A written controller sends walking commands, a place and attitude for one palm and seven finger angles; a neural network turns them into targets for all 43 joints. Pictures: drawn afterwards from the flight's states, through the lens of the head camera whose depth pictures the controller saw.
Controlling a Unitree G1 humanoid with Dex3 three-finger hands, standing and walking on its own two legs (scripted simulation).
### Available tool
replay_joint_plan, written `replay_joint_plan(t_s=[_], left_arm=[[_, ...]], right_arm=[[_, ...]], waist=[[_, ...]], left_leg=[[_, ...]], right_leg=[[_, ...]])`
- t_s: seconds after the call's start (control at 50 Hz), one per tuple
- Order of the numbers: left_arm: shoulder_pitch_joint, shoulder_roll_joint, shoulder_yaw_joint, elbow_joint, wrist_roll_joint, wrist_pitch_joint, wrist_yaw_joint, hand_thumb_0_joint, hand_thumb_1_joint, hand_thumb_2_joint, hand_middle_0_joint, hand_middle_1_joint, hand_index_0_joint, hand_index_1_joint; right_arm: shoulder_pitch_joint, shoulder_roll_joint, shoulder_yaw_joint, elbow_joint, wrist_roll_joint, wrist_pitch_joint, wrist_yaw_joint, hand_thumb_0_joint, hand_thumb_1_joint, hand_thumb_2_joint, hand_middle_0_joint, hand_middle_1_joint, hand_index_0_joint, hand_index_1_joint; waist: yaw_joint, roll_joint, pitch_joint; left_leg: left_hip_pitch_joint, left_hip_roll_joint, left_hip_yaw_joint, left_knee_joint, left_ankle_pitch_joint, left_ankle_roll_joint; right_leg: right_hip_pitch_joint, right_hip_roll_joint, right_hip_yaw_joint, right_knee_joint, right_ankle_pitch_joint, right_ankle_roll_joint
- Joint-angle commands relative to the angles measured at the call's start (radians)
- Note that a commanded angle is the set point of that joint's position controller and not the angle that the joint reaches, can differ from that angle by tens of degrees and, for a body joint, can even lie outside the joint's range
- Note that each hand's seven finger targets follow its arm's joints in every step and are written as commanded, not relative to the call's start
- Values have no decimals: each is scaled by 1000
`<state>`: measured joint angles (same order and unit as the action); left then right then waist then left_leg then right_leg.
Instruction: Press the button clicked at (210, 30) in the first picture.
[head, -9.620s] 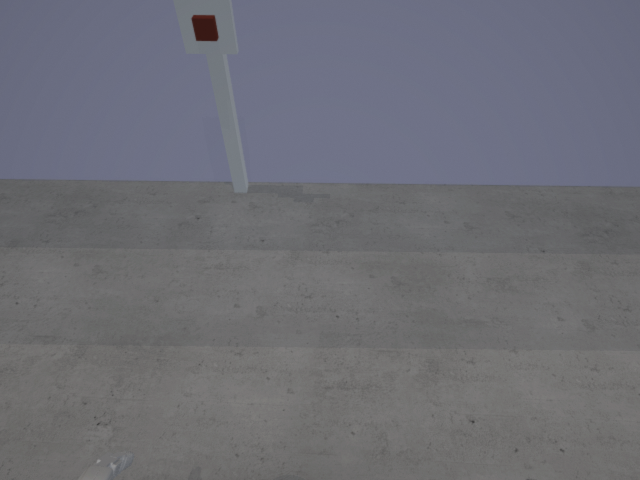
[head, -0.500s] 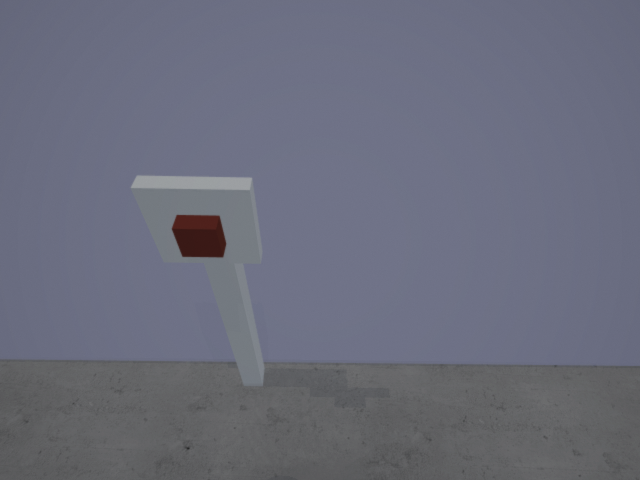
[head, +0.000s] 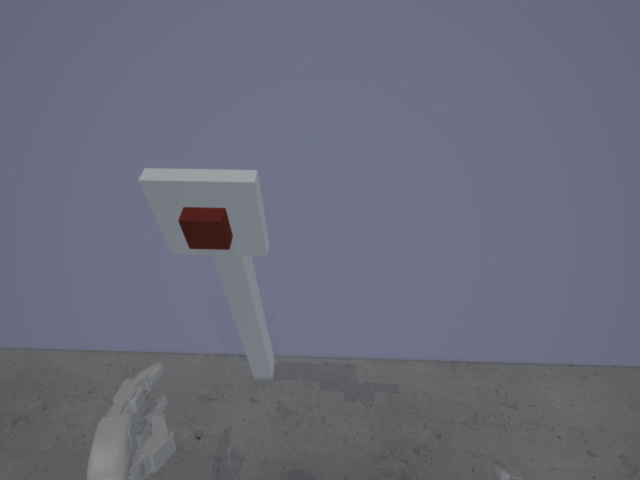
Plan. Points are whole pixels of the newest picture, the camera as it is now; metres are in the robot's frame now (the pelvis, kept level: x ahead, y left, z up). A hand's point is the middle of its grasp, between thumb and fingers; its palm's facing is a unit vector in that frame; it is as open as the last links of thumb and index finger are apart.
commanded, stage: raise the hand and make a fist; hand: left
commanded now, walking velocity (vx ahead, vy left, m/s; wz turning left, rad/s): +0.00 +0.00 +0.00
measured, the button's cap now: (207, 227) +0.50 +0.21 +0.00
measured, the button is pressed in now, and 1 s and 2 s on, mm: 0 0 0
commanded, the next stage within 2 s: aim a knuckle at the button in 1.82 s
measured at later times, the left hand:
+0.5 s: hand (201, 444) +0.18 +0.16 -0.03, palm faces -0.05 -1.00 -0.08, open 3.7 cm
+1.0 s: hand (174, 426) +0.19 +0.19 -0.02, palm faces +0.00 -1.00 -0.04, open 3.1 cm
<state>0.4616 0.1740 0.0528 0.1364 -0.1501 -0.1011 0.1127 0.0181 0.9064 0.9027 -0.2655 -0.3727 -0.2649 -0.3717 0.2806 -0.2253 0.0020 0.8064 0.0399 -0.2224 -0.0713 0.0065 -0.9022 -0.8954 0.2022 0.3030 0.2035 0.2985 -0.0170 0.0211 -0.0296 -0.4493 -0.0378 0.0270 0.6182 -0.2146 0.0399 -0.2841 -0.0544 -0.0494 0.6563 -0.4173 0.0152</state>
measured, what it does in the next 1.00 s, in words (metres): lowers itself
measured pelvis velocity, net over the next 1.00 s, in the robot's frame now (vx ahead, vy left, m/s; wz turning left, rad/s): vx -0.02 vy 0.00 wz -0.04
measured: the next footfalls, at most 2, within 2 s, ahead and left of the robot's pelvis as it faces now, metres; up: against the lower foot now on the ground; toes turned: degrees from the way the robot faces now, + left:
none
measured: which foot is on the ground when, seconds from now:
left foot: down 0.00-1.00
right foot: down 0.00-1.00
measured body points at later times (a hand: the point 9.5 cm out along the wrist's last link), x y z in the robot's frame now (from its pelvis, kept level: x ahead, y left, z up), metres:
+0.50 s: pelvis -0.03 -0.05 -0.10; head +0.04 -0.05 +0.35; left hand +0.17 +0.21 -0.03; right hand +0.19 -0.28 -0.18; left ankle +0.06 +0.09 -0.72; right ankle -0.05 -0.13 -0.72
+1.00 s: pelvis -0.02 +0.00 -0.07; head +0.04 +0.02 +0.37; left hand +0.19 +0.24 -0.01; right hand +0.16 -0.25 -0.14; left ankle +0.06 +0.09 -0.72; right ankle -0.05 -0.13 -0.72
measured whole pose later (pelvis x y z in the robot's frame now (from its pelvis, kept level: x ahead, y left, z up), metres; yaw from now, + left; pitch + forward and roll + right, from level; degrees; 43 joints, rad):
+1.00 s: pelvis -0.02 +0.00 -0.07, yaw -2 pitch +15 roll -4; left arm 0.47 0.24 0.18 -0.11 -0.28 -0.42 -0.22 0.02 0.90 0.90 -1.29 -1.49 -1.29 -1.49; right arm 0.19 -0.21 -0.03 0.56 0.02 -0.18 -0.07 0.01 -0.90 -0.90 0.20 0.30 0.20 0.30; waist -0.01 0.02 -0.15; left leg -1.01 0.04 -0.01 1.15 -0.40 0.03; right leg -0.80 0.01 -0.07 1.13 -0.59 0.00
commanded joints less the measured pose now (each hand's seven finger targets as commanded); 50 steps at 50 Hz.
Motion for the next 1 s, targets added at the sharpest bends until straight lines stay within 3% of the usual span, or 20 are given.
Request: replay_joint_plan(t_s=[0.0, 0.02, 0.06, 0.12, 0.16, 0.24, 0.3, 0.36, 0.42, 0.46, 0.52, 0.56, 0.58, 0.64, 0.72, 0.76, 0.84, 0.86, 0.92, 0.98], left_arm=[[104, 24, 115, 101, -28, -257, -132, 0, 900, 900, -475, -600, -475, -600], [175, 32, 151, 120, -46, -329, -195, 0, 900, 900, -502, -630, -502, -630], [263, 85, 215, 138, -83, -443, -333, 0, 900, 900, -558, -690, -558, -690], [230, 165, 285, 38, -134, -491, -491, 0, 900, 900, -640, -780, -640, -780], [170, 219, 337, -102, -172, -457, -506, 0, 900, 900, -695, -840, -695, -840], [-35, 236, 340, -451, -205, -530, -440, 0, 900, 900, -805, -960, -805, -960], [-146, 198, 243, -489, -178, -605, -430, 0, 900, 900, -887, -1050, -887, -1050], [-161, 178, 183, -363, -184, -586, -511, 0, 900, 900, -970, -1140, -970, -1140], [-75, 205, 223, -206, -213, -436, -588, 0, 900, 900, -1053, -1230, -1053, -1230], [10, 248, 301, -166, -235, -309, -599, 0, 900, 900, -1107, -1290, -1107, -1290], [65, 280, 395, -303, -249, -223, -530, 0, 900, 900, -1190, -1380, -1190, -1380], [86, 257, 418, -338, -244, -242, -452, 0, 900, 900, -1245, -1440, -1245, -1440], [73, 228, 392, -369, -233, -270, -420, 0, 900, 900, -1273, -1470, -1273, -1470], [48, 174, 321, -329, -195, -367, -370, 0, 900, 900, -1300, -1500, -1300, -1500], [16, 131, 201, -260, -160, -428, -406, 0, 900, 900, -1300, -1500, -1300, -1500], [-17, 139, 169, -298, -166, -428, -429, 0, 900, 900, -1300, -1500, -1300, -1500], [-14, 217, 230, -455, -164, -423, -394, 0, 900, 900, -1300, -1500, -1300, -1500], [-14, 241, 255, -473, -162, -418, -371, 0, 900, 900, -1300, -1500, -1300, -1500], [16, 204, 244, -498, -150, -406, -309, 0, 900, 900, -1300, -1500, -1300, -1500], [33, 163, 207, -423, -131, -355, -285, 0, 900, 900, -1300, -1500, -1300, -1500]], right_arm=[[-144, -135, -77, -213, -33, -51, 3, 0, -900, -900, 200, 300, 200, 300], [-165, -131, -92, -232, -40, -48, 16, 0, -900, -900, 200, 300, 200, 300], [-192, -125, -112, -280, -32, -38, 47, 0, -900, -900, 200, 300, 200, 300], [-223, -124, -119, -372, -16, -35, 60, 0, -900, -900, 200, 300, 200, 300], [-225, -117, -116, -407, -13, -22, 47, 0, -900, -900, 200, 300, 200, 300], [-173, -82, -105, -393, -25, -28, 17, 0, -900, -900, 200, 300, 200, 300], [-146, -88, -97, -336, -39, -41, -8, 0, -900, -900, 200, 300, 200, 300], [-140, -114, -83, -316, -28, -63, -21, 0, -900, -900, 200, 300, 200, 300], [-143, -132, -82, -337, 1, -60, -38, 0, -900, -900, 200, 300, 200, 300], [-160, -130, -85, -368, 13, -45, -42, 0, -900, -900, 200, 300, 200, 300], [-162, -99, -87, -411, 11, -12, -36, 0, -900, -900, 200, 300, 200, 300], [-164, -71, -91, -402, 0, -5, -31, 0, -900, -900, 200, 300, 200, 300], [-156, -64, -91, -399, -4, -5, -27, 0, -900, -900, 200, 300, 200, 300], [-137, -72, -96, -358, -16, -8, -14, 0, -900, -900, 200, 300, 200, 300], [-124, -111, -93, -355, -14, -19, -8, 0, -900, -900, 200, 300, 200, 300], [-120, -127, -90, -370, -10, -32, -11, 0, -900, -900, 200, 300, 200, 300], [-114, -132, -88, -398, -8, -41, -16, 0, -900, -900, 200, 300, 200, 300], [-117, -128, -86, -393, -10, -37, -15, 0, -900, -900, 200, 300, 200, 300], [-128, -117, -78, -403, -11, -15, -9, 0, -900, -900, 200, 300, 200, 300], [-129, -121, -71, -415, -13, 12, 0, 0, -900, -900, 200, 300, 200, 300]], waist=[[27, -307, 5], [63, -331, -40], [109, -223, -106], [110, -21, -275], [109, 38, -340], [43, 152, -384], [-36, 95, -298], [-72, 38, -213], [-35, -61, -260], [26, -61, -338], [78, -61, -439], [91, -77, -439], [79, -72, -409], [36, -58, -303], [-6, -33, -232], [-9, -2, -258], [30, 80, -397], [36, 98, -398], [40, 120, -358], [19, 92, -289]], left_leg=[[-120, 52, -80, 119, -97, -38], [-181, 51, -68, 172, -78, -45], [-237, 40, -40, 250, -20, -52], [-253, 30, -7, 353, 41, -40], [-276, 28, 3, 395, 13, -32], [-232, 56, -32, 466, 21, -15], [-301, 73, -59, 537, -28, -2], [-413, 80, -79, 590, -109, 4], [-460, 73, -74, 574, -151, 7], [-429, 63, -75, 544, -93, 9], [-344, 60, -72, 479, -3, 5], [-318, 65, -71, 457, 40, 1], [-313, 65, -64, 450, 49, -3], [-306, 69, -66, 437, 19, -12], [-323, 72, -79, 421, -102, -3], [-300, 70, -84, 405, -138, 2], [-171, 76, -95, 348, -115, -1], [-160, 78, -104, 339, -116, -3], [-139, 83, -123, 299, -154, -14], [-156, 88, -143, 275, -211, -18]], right_leg=[[-443, 79, -86, 73, -20, -27], [-466, 81, -81, 131, -14, -30], [-442, 74, -41, 204, 77, -43], [-396, 55, 8, 279, 229, -39], [-384, 47, 75, 270, 206, -22], [-466, 52, 120, 279, 200, -6], [-606, 66, 118, 301, 123, -7], [-666, 64, 147, 285, 20, 7], [-584, 38, 209, 214, -44, 43], [-464, 27, 219, 208, 45, 58], [-332, 8, 191, 225, 239, 79], [-330, 24, 141, 258, 338, 66], [-360, 28, 118, 270, 357, 55], [-492, 54, 64, 290, 253, 27], [-630, 78, 21, 287, -23, -9], [-627, 80, 24, 277, -79, -19], [-590, 88, -12, 299, -45, -33], [-586, 93, -19, 306, -38, -37], [-592, 94, -44, 314, -45, -41], [-614, 98, -58, 302, -61, -36]])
